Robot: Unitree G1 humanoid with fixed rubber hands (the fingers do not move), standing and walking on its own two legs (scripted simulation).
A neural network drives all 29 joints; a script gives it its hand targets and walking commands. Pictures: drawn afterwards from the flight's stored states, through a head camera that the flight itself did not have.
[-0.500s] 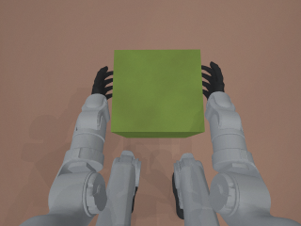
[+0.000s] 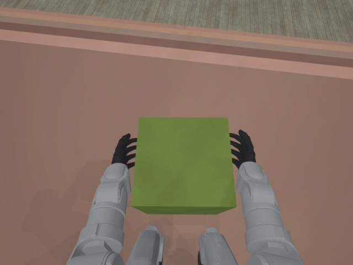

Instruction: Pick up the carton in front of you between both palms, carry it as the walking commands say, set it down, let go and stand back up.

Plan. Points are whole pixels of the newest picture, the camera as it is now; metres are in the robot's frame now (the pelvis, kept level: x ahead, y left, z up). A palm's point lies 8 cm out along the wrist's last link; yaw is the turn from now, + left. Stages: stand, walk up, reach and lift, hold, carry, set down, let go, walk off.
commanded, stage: reach and lift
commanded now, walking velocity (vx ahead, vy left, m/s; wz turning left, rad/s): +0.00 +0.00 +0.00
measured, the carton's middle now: (182, 172) +0.37 +0.01 -0.12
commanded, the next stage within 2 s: hold in 1.60 s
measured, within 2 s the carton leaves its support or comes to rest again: neither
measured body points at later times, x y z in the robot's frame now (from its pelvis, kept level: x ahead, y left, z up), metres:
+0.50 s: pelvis +0.03 +0.00 +0.12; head +0.03 +0.00 +0.57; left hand +0.33 +0.15 +0.10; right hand +0.35 -0.15 +0.11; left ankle +0.05 +0.12 -0.61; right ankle +0.05 -0.12 -0.61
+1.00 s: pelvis +0.02 +0.00 +0.13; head +0.00 -0.01 +0.58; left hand +0.33 +0.15 +0.14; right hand +0.34 -0.15 +0.15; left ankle +0.05 +0.12 -0.61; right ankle +0.05 -0.12 -0.61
